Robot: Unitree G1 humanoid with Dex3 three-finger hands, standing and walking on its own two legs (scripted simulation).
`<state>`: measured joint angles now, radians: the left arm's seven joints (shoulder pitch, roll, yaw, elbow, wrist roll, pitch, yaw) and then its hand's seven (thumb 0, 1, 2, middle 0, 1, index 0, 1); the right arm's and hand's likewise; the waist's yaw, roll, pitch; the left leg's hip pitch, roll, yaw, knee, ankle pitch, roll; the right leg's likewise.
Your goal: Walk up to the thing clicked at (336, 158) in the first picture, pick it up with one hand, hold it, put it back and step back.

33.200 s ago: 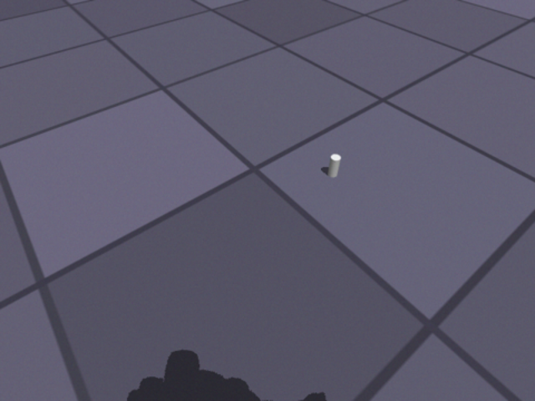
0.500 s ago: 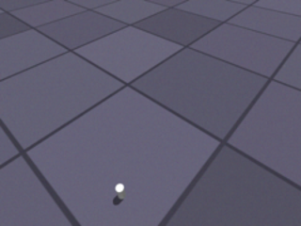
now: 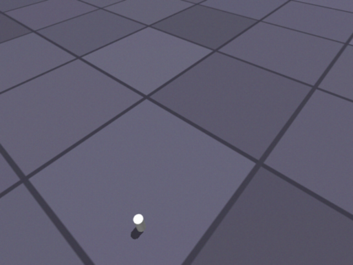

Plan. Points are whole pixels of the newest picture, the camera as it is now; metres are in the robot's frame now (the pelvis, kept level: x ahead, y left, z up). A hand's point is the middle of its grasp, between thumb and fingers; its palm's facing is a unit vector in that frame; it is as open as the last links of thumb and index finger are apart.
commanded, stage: stand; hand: left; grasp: from above
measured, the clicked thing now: (139, 223) +0.47 +0.23 -0.72
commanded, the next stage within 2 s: step back in 1.22 s
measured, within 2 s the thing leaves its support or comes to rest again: neither
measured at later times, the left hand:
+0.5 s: hand out of the picture +0.09 +0.25 -0.15, palm faces +0.01 -0.94 -0.34, open 7.4 cm
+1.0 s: hand out of the picture +0.08 +0.25 -0.16, palm faces -0.01 -0.94 -0.34, open 7.4 cm
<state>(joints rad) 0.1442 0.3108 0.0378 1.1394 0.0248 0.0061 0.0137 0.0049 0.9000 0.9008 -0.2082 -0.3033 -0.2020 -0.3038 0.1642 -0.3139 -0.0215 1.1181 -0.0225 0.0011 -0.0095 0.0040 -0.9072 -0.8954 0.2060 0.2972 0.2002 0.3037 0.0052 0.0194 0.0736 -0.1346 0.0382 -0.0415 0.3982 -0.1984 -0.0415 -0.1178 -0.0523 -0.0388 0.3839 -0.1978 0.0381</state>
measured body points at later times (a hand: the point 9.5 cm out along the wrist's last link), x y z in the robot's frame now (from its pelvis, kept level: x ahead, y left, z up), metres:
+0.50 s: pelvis +0.01 +0.00 +0.00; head +0.02 -0.01 +0.45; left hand +0.09 +0.29 -0.13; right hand +0.08 -0.29 -0.14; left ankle +0.02 +0.15 -0.74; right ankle +0.01 -0.14 -0.74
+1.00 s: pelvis +0.01 -0.01 +0.00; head +0.03 -0.01 +0.45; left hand +0.08 +0.29 -0.13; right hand +0.07 -0.30 -0.14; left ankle +0.02 +0.15 -0.74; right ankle +0.01 -0.14 -0.74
